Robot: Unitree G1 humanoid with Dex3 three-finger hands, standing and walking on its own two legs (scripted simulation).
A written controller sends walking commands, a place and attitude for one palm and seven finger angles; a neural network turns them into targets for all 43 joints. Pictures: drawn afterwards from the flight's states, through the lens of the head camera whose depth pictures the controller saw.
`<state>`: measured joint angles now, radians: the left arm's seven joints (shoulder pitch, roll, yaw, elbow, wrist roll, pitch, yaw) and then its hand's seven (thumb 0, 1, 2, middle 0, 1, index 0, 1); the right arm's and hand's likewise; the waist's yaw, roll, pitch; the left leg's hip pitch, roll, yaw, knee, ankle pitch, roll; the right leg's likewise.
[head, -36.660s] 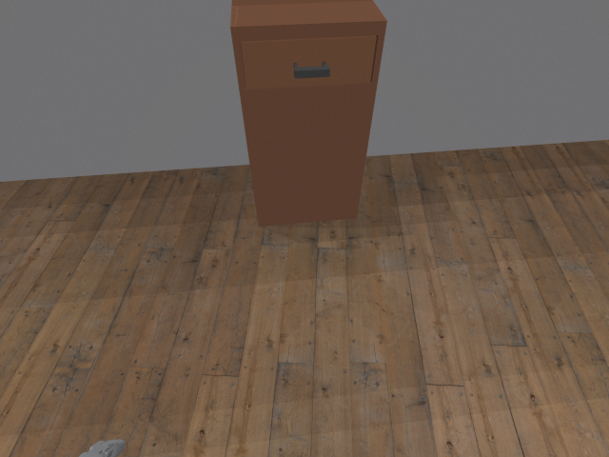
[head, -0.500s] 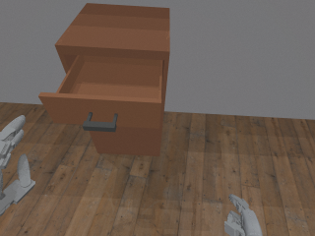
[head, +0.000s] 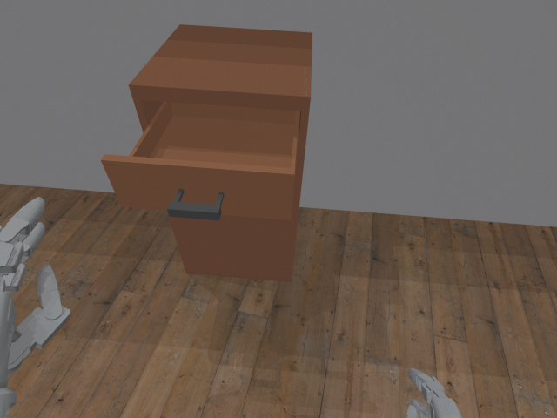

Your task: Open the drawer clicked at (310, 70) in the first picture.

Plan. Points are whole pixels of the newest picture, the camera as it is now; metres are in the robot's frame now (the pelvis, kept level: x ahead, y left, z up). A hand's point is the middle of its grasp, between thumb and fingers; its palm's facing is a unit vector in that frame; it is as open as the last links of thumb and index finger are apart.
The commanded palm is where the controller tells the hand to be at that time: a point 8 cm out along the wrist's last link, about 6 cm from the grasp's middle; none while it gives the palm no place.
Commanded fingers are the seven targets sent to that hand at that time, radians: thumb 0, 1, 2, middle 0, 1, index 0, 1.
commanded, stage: stop stepping back and stand still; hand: left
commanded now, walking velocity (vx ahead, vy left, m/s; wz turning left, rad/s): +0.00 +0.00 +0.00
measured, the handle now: (197, 203) +0.54 +0.19 -0.04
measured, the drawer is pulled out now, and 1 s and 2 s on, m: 0.24 0.24 0.24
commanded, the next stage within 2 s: let the arm hang, fingers relaxed in 0.06 s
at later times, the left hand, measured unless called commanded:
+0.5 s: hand out of the picture +0.05 +0.18 -0.17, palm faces +0.12 -0.98 -0.18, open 6.8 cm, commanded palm none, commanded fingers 0.00 0.90 0.90 -0.20 -0.30 -0.20 -0.30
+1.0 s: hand out of the picture -0.01 +0.17 -0.17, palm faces +0.06 -0.98 -0.17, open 7.3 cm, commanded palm none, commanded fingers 0.00 0.90 0.90 -0.20 -0.30 -0.20 -0.30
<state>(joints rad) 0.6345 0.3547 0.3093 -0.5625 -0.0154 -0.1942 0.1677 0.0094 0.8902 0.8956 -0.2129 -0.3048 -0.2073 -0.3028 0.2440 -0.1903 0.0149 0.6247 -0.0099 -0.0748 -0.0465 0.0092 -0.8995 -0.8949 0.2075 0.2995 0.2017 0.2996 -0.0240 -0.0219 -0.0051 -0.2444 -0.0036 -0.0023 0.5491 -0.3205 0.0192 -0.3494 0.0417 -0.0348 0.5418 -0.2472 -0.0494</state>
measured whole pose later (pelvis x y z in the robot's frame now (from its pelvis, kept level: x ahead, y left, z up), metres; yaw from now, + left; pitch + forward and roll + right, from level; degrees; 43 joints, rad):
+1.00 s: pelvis +0.00 +0.01 +0.01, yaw +1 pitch -2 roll +0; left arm 0.30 0.10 0.01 1.12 0.02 0.01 0.04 0.00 0.92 0.90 -0.20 -0.30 -0.20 -0.30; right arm 0.37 -0.08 -0.01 1.11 -0.02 0.01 -0.04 0.00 -0.91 -0.90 0.20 0.30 0.20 0.30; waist -0.01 0.01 0.05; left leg -0.16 0.01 0.06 0.44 -0.25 0.01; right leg -0.25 0.03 -0.02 0.42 -0.13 -0.04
